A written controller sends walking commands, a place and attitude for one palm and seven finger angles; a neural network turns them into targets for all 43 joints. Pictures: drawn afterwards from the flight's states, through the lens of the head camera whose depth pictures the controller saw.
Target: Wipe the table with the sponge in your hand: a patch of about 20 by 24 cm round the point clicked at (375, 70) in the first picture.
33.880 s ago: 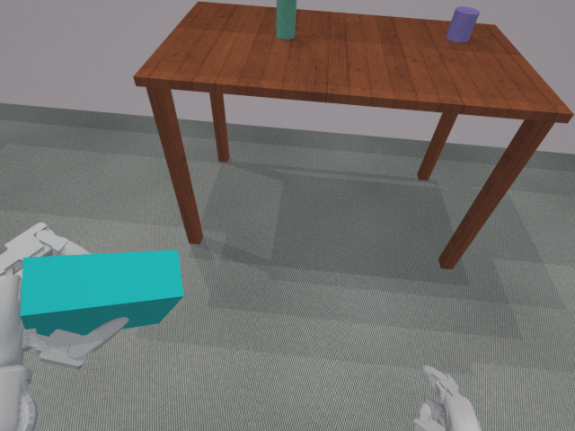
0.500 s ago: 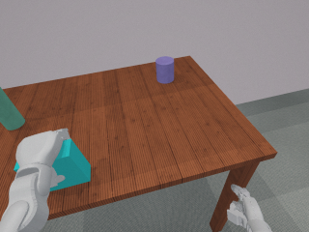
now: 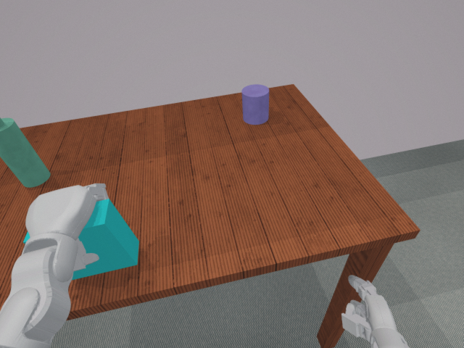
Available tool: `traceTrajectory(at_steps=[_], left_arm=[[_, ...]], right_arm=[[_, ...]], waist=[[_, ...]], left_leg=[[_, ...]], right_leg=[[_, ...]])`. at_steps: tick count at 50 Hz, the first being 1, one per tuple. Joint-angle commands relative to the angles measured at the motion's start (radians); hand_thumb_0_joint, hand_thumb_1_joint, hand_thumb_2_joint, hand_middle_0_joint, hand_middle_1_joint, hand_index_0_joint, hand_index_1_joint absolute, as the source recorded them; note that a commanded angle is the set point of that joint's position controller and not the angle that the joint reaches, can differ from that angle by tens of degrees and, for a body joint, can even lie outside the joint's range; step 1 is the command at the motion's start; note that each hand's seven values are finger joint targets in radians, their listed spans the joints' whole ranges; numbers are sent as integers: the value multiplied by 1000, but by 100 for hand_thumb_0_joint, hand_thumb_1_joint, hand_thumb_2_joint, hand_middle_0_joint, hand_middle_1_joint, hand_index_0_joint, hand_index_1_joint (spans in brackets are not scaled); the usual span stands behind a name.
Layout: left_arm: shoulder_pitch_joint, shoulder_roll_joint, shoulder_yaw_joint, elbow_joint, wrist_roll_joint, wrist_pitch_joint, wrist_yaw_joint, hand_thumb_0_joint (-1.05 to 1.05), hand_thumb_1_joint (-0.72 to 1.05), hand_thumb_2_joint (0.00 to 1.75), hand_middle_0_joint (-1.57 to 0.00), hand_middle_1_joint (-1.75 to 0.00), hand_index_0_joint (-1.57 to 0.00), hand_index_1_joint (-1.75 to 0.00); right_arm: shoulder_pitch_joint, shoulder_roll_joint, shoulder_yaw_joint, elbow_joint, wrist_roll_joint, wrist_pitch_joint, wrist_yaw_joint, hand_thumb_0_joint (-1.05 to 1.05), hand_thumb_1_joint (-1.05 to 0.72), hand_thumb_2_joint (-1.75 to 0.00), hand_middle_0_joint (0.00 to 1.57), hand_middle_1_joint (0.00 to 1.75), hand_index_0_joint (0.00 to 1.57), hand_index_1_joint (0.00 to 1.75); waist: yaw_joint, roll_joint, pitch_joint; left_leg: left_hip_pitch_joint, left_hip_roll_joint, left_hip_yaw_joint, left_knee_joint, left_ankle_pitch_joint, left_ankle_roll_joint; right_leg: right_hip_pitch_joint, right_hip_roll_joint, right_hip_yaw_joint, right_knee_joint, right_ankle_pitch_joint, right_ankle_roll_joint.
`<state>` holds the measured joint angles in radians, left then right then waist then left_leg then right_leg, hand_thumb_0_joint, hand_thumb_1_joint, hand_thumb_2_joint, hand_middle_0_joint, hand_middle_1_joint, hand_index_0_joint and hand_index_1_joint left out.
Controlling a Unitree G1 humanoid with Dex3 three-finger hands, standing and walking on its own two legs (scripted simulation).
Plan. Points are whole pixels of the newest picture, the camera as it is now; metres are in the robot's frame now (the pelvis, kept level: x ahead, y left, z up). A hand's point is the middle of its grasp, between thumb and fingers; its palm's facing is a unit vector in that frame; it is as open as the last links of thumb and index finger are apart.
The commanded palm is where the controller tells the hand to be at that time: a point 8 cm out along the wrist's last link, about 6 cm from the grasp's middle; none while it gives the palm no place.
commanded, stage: lift the sponge slowly off the table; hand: left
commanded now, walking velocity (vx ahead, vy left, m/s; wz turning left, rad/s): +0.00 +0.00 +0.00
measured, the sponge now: (95, 248) +0.23 +0.29 +0.07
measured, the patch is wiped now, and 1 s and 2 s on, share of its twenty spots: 0.95 0.95 0.95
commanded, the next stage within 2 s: bring the sponge back beside the body in 1.28 s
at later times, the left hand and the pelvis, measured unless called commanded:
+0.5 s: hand (85, 208) +0.25 +0.28 +0.15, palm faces +0.10 -0.07 -0.99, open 9.3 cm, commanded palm +0.22 +0.28 +0.23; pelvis -0.01 +0.00 +0.00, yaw +0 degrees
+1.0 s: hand (79, 193) +0.25 +0.28 +0.19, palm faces +0.18 -0.07 -0.98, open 9.3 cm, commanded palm +0.21 +0.28 +0.26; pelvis -0.01 +0.00 +0.00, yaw -1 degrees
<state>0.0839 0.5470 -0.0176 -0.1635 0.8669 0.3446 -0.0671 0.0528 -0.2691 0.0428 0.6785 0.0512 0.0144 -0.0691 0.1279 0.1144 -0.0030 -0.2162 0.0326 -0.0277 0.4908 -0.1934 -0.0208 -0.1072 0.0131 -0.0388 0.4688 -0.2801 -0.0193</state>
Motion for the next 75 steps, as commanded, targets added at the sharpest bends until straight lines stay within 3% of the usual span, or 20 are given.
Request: traceTrajectory(at_steps=[1, 6, 9, 11, 12, 14, 16, 18, 24, 27, 36, 39, 41, 44, 46, 47, 56, 67, 71, 75], left_arm=[[-346, 260, 149, -178, 32, -7, 38, 0, 10, 130, -120, -160, -120, -160], [-384, 262, 140, -208, 39, -11, 32, 0, 10, 130, -120, -160, -120, -160], [-361, 215, 103, -168, 39, 4, 28, 0, 10, 130, -120, -160, -120, -160], [-383, 269, 150, -193, 43, 17, 32, 0, 10, 130, -120, -160, -120, -160], [-399, 220, 104, -170, 39, 29, 28, 0, 10, 130, -120, -160, -120, -160], [-408, 262, 134, -107, 43, 51, 27, 0, 10, 130, -120, -160, -120, -160], [-437, 302, 163, -161, 47, 61, 23, 0, 10, 130, -120, -160, -120, -160], [-404, 263, 136, -174, 34, 64, 13, 0, 10, 130, -120, -160, -120, -160], [-456, 242, 87, -150, 29, 72, -30, 0, 10, 130, -120, -160, -120, -160], [-542, 290, 114, -169, 40, 57, -32, 0, 10, 130, -120, -160, -120, -160], [-512, 330, 171, -189, 25, 63, -31, 0, 10, 130, -120, -160, -120, -160], [-484, 289, 137, -179, 11, 83, -43, 0, 10, 130, -120, -160, -120, -160], [-480, 333, 181, -234, 6, 86, -43, 0, 10, 130, -120, -160, -120, -160], [-437, 292, 150, -235, -9, 98, -53, 0, 10, 130, -120, -160, -120, -160], [-470, 353, 201, -275, -7, 100, -48, 0, 10, 130, -120, -160, -120, -160], [-471, 315, 165, -268, -14, 103, -49, 0, 10, 130, -120, -160, -120, -160], [-558, 364, 189, -280, -22, 105, -57, 0, 10, 130, -120, -160, -120, -160], [-583, 307, 133, -251, -23, 104, -64, 0, 10, 130, -120, -160, -120, -160], [-567, 359, 189, -263, -18, 105, -51, 0, 10, 130, -120, -160, -120, -160], [-478, 338, 195, -294, -34, 107, -40, 0, 10, 130, -120, -160, -120, -160]], right_arm=[[-270, -89, -26, -189, 5, -68, -11, 0, -90, -90, 20, 30, 20, 30], [-279, -85, -25, -192, 4, -77, -10, 0, -90, -90, 20, 30, 20, 30], [-266, -85, -25, -184, -1, -68, -3, 0, -90, -90, 20, 30, 20, 30], [-288, -88, -24, -191, 4, -67, 0, 0, -90, -90, 20, 30, 20, 30], [-286, -82, -17, -198, 2, -65, 0, 0, -90, -90, 20, 30, 20, 30], [-279, -94, -22, -179, 2, -55, -3, 0, -90, -90, 20, 30, 20, 30], [-306, -95, -19, -190, 9, -54, 0, 0, -90, -90, 20, 30, 20, 30], [-296, -84, -18, -197, 8, -59, 6, 0, -90, -90, 20, 30, 20, 30], [-290, -89, -12, -195, 6, -55, -1, 0, -90, -90, 20, 30, 20, 30], [-289, -87, -9, -201, 6, -68, -12, 0, -90, -90, 20, 30, 20, 30], [-305, -89, -13, -202, 10, -70, -4, 0, -90, -90, 20, 30, 20, 30], [-294, -89, -10, -205, 7, -56, 2, 0, -90, -90, 20, 30, 20, 30], [-315, -87, -11, -218, 14, -62, 1, 0, -90, -90, 20, 30, 20, 30], [-295, -88, -11, -220, 8, -53, 5, 0, -90, -90, 20, 30, 20, 30], [-318, -90, -9, -224, 16, -54, 1, 0, -90, -90, 20, 30, 20, 30], [-310, -84, -4, -232, 11, -53, 0, 0, -90, -90, 20, 30, 20, 30], [-327, -86, -4, -226, 24, -63, -15, 0, -90, -90, 20, 30, 20, 30], [-315, -78, 2, -234, 21, -68, -17, 0, -90, -90, 20, 30, 20, 30], [-313, -87, -2, -228, 23, -60, -16, 0, -90, -90, 20, 30, 20, 30], [-306, -83, -5, -235, 18, -49, -4, 0, -90, -90, 20, 30, 20, 30]], waist=[[-10, -38, -139], [3, 7, -206], [7, -32, -175], [15, -26, -188], [14, -43, -181], [15, -61, -168], [20, -20, -197], [24, -37, -224], [1, -53, -158], [3, -37, -201], [22, -25, -226], [22, -40, -216], [26, -44, -238], [27, -60, -225], [26, -47, -222], [27, -33, -224], [17, -29, -217], [23, -23, -224], [24, -24, -219], [39, -41, -233]], left_leg=[[125, -61, -1, -68, 70, 55], [147, -64, -4, -78, 104, 53], [129, -62, 1, -82, 108, 52], [124, -60, -7, -93, 97, 50], [110, -62, 2, -94, 91, 51], [105, -60, 7, -89, 92, 51], [111, -64, -3, -94, 89, 49], [116, -64, 1, -80, 133, 50], [102, -62, 5, -78, 71, 55], [112, -66, 2, -70, 78, 55], [117, -62, -9, -75, 124, 48], [103, -63, 3, -71, 136, 49], [112, -60, -8, -67, 141, 48], [104, -57, 3, -61, 149, 49], [101, -58, -9, -62, 132, 47], [94, -58, 0, -58, 131, 47], [106, -59, -16, -63, 92, 43], [84, -55, -15, -81, 39, 37], [83, -52, -20, -87, 32, 36], [84, -53, -10, -74, 85, 37]], right_leg=[[-92, 27, 72, -131, 65, -44], [-48, 27, 70, -117, 101, -51], [-60, 26, 36, -122, 105, -46], [-44, 29, 65, -114, 90, -52], [-46, 23, 39, -115, 86, -48], [-57, 21, 49, -124, 90, -45], [-41, 24, 80, -115, 78, -53], [-27, 16, 55, -101, 129, -47], [-87, 16, 46, -122, 70, -40], [-72, 13, 59, -116, 72, -47], [-42, 16, 90, -99, 125, -56], [-46, 11, 51, -97, 148, -45], [-37, 14, 88, -85, 152, -52], [-47, 7, 55, -86, 171, -43], [-50, 14, 97, -84, 145, -51], [-50, 3, 71, -84, 144, -48], [-74, 11, 108, -95, 87, -53], [-75, 6, 67, -85, 38, -52], [-74, 17, 95, -91, 26, -57], [-56, 9, 68, -81, 81, -49]])
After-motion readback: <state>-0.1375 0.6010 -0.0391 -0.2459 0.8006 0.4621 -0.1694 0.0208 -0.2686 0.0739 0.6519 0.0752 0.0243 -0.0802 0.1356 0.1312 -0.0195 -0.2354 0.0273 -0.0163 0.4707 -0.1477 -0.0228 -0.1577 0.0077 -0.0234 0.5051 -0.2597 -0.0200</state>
